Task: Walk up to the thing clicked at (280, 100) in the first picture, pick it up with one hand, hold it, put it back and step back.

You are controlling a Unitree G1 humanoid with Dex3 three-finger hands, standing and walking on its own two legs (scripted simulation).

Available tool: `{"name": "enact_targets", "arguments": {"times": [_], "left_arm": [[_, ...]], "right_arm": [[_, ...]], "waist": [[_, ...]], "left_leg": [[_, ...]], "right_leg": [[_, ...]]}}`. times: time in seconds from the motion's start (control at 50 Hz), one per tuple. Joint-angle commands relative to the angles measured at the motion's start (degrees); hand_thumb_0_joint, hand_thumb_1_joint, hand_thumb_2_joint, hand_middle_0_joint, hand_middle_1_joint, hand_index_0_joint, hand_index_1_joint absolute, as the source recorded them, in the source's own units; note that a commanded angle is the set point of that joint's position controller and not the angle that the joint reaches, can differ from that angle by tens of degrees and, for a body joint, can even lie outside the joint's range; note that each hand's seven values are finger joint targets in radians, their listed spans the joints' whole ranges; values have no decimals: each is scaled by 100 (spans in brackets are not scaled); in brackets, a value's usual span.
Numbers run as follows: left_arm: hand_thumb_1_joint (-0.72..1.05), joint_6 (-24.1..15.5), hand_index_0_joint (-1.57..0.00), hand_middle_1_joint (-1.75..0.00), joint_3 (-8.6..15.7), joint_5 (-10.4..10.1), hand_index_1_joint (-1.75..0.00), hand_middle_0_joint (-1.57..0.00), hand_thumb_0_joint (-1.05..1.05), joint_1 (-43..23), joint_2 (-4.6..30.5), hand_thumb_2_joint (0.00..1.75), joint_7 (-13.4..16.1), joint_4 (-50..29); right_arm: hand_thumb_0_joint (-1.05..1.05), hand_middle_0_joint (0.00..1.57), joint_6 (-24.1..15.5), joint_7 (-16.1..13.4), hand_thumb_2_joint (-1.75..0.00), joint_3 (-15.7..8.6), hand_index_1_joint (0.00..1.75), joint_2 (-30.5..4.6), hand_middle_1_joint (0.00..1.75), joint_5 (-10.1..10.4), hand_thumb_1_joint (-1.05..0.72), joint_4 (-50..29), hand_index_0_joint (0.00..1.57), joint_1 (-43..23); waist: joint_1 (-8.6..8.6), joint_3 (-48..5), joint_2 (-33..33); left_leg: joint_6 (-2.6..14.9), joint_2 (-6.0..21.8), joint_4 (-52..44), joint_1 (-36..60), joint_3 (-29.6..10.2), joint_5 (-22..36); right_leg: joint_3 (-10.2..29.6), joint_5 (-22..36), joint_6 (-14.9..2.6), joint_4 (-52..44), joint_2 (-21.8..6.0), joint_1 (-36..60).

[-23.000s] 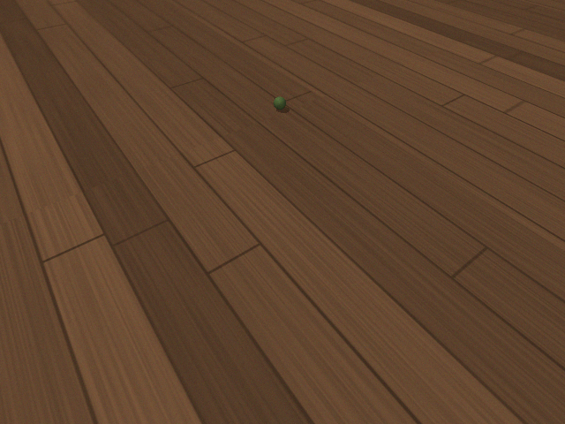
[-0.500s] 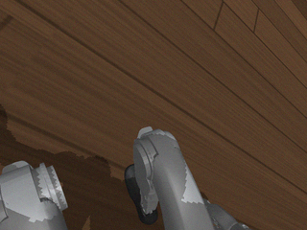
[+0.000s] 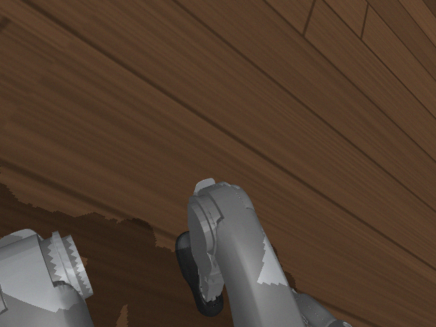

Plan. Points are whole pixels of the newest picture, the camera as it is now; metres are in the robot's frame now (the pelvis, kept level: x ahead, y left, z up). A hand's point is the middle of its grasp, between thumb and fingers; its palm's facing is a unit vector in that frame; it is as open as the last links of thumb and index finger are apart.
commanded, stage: close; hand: left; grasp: from above
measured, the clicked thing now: out of the picture +0.43 +0.36 -0.26
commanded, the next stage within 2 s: settle in 0.74 s
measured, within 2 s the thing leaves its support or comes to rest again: leaves its support in 1.14 s
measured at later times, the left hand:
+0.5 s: hand out of the picture +0.42 +0.34 -0.24, palm faces -0.42 -0.18 -0.89, open 10.1 cm
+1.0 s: hand out of the picture +0.42 +0.34 -0.24, palm faces -0.43 -0.19 -0.88, open 10.1 cm
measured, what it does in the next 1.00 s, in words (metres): stands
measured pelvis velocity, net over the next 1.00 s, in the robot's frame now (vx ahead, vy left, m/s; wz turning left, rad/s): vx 0.00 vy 0.00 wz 0.00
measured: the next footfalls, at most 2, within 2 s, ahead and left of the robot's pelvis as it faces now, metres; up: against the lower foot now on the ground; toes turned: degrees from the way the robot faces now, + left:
none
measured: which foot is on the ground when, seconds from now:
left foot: down 0.00-1.00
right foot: down 0.00-1.00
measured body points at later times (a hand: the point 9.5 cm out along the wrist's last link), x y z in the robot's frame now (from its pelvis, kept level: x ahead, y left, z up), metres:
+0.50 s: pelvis +0.00 +0.00 +0.00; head +0.25 +0.14 +0.34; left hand +0.44 +0.35 -0.19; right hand +0.08 -0.25 -0.06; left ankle +0.06 +0.13 -0.27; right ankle +0.11 -0.13 -0.26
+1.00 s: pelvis +0.00 +0.00 +0.00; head +0.26 +0.14 +0.34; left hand +0.44 +0.35 -0.19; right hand +0.07 -0.26 -0.06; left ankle +0.06 +0.13 -0.27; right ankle +0.11 -0.13 -0.27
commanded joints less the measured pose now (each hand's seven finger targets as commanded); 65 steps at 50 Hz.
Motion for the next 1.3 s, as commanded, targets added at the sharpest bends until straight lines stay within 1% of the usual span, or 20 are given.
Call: {"name": "enact_targets", "arguments": {"times": [0.0, 0.04, 0.06, 0.2, 0.24, 0.34, 0.38, 0.4, 0.42, 0.48, 0.62, 0.66, 0.72, 0.74, 0.82, 0.9, 1.1, 1.14, 1.24, 1.28], "left_arm": [[5, -121, -47, -95, 41, 86, -89, -43, 0, -1280, 1255, 74, 384, -524], [6, -130, -48, -93, 18, 143, -87, -42, 0, -1552, 1280, 70, 489, -832], [7, -92, -49, -91, 231, 118, -86, -44, 0, -1398, 1457, 72, 555, -616], [23, 107, -61, -89, -105, 168, -84, -56, 0, -1631, 1212, 72, 673, -409], [25, 138, -62, -87, -37, 150, -82, -57, 0, -1674, 1325, 68, 699, -467], [33, 206, -69, -86, -124, 38, -80, -64, 0, -1604, 1227, 67, 654, -346], [37, 253, -72, -85, 108, 15, -79, -67, 0, -1444, 1411, 66, 654, -182], [38, 231, -73, -83, -86, -35, -78, -68, 0, -1643, 1238, 65, 591, -308], [37, 244, -73, -83, 76, -55, -78, -68, 0, -1450, 1356, 65, 604, -233], [41, 250, -76, -83, -64, -35, -78, -71, 0, -1498, 1235, 67, 519, -296], [50, 195, -83, -82, 106, -122, -78, -79, 0, -1318, 1407, 69, 447, -181], [53, 179, -85, -82, -84, -107, -77, -81, 0, -1423, 1220, 69, 389, -378], [56, 135, -88, -82, -113, -141, -77, -84, 0, -1551, 1240, 71, 362, -476], [56, 160, -88, -83, 80, -131, -79, -85, 0, -1285, 1391, 73, 395, -282], [64, 144, -94, -83, -18, -100, -80, -90, 0, -1402, 1276, 76, 370, -332], [55, 144, -94, -84, -88, -76, -80, -90, 0, -1507, 1288, 79, 336, -449], [63, 253, -99, -85, 236, -152, -81, -95, 0, -1466, 1378, 83, 207, -1936], [66, 302, -101, -84, 182, -160, -81, -97, 0, -1451, 1216, 83, 155, -2016], [74, 504, -107, -83, 290, -232, -80, -104, 0, -1343, 1053, 85, -74, -2447], [77, 595, -110, -84, 95, -269, -81, -107, 0, -1229, 729, 87, -257, -2486]], "right_arm": [[0, 20, 25, -64, -90, -513, 30, -1825, 30, 1, -89, 12, 20, 911], [0, 20, -4, -61, -90, -557, 30, -1905, 30, -23, -89, -11, 20, 875], [0, 20, 3, -82, -90, -565, 30, -1911, 30, -3, -89, 24, 20, 852], [0, 20, -126, -67, -90, -577, 30, -1934, 30, -30, -89, -19, 20, 790], [0, 20, -133, -75, -90, -571, 30, -1976, 30, -10, -89, 3, 20, 853], [0, 20, -196, -75, -90, -566, 30, -1995, 30, 10, -89, -62, 20, 842], [0, 20, -191, -72, -90, -575, 30, -2046, 30, 0, -89, -25, 20, 892], [0, 20, -221, -58, -90, -558, 30, -1990, 30, 28, -89, -115, 20, 787], [0, 20, -209, -66, -90, -581, 30, -2047, 30, 7, -89, -45, 20, 846], [0, 20, -216, -49, -90, -556, 30, -2007, 30, 23, -89, -111, 20, 817], [0, 20, -184, -48, -90, -501, 30, -1980, 30, 13, -89, -42, 20, 927], [0, 20, -174, -48, -90, -548, 30, -2006, 30, 2, -89, -130, 20, 920], [0, 20, -173, -55, -90, -535, 30, -1982, 30, 6, -89, -98, 20, 899], [0, 20, -136, -85, -90, -571, 30, -2050, 30, 13, -89, -67, 20, 962], [0, 20, -112, -88, -90, -550, 30, -1982, 30, 2, -89, -55, 20, 985], [0, 20, -90, -92, -90, -555, 30, -1966, 30, 14, -91, -57, 20, 943], [0, 20, 18, -82, -90, -769, 30, -1863, 30, 138, -90, 17, 20, 934], [0, 20, 29, -42, -90, -847, 30, -1820, 30, 164, -90, 35, 20, 985], [0, 20, 141, -15, -90, -1121, 30, -1752, 30, 325, -90, 38, 20, 1077], [0, 20, 198, 3, -90, -1202, 30, -1671, 30, 405, -91, 72, 20, 1127]], "waist": [[-223, -3523, 2878], [-235, -3542, 3103], [-180, -3638, 3024], [-350, -3262, 2918], [-298, -3379, 2825], [-316, -3358, 2752], [-269, -3410, 2742], [-319, -3286, 2785], [-276, -3432, 2830], [-277, -3399, 2795], [-259, -3421, 2744], [-301, -3380, 2690], [-301, -3382, 2846], [-244, -3485, 2761], [-310, -3508, 2774], [-288, -3429, 2916], [173, -4465, 3757], [113, -4408, 3771], [307, -4601, 3740], [345, -4554, 3660]], "left_leg": [[136, 171, -1480, 2868, 812, 1157], [119, 170, -1526, 2978, 814, 1168], [110, 176, -1560, 2991, 777, 1174], [131, 184, -1530, 2775, 819, 800], [149, 177, -1539, 2746, 803, 860], [150, 190, -1528, 2720, 782, 854], [136, 186, -1587, 2768, 733, 943], [138, 194, -1547, 2722, 727, 858], [116, 202, -1617, 2888, 697, 999], [132, 186, -1557, 2801, 755, 987], [143, 178, -1524, 2767, 768, 1114], [170, 164, -1524, 2713, 824, 1022], [145, 173, -1564, 2760, 792, 937], [140, 172, -1609, 2810, 774, 984], [152, 176, -1520, 2786, 798, 1069], [122, 179, -1575, 2828, 789, 992], [29, 146, -1707, 3498, 888, 1647], [39, 145, -1691, 3430, 918, 1628], [51, 85, -1827, 3405, 1002, 1519], [88, 74, -1874, 3302, 1070, 1430]], "right_leg": [[-887, 1560, -524, -1081, 174, 1716], [-890, 1564, -541, -1077, 174, 1650], [-922, 1543, -547, -1051, 164, 1636], [-846, 1292, -540, -1122, 154, 1503], [-877, 1322, -526, -1170, 164, 1507], [-839, 1325, -528, -1124, 152, 1582], [-905, 1376, -523, -1093, 139, 1549], [-889, 1317, -525, -1056, 122, 1440], [-903, 1418, -526, -1097, 138, 1567], [-880, 1432, -526, -1092, 149, 1581], [-888, 1515, -514, -1127, 142, 1718], [-834, 1470, -512, -1202, 162, 1764], [-863, 1361, -541, -1152, 148, 1677], [-888, 1406, -537, -1201, 152, 1769], [-845, 1507, -526, -1179, 162, 1797], [-873, 1411, -554, -1130, 145, 1658], [-810, 1863, -615, -1024, 99, 1736], [-792, 1865, -620, -1000, 99, 1608], [-675, 1733, -650, -1078, 29, 1416], [-582, 1669, -655, -1175, 24, 1437]]}}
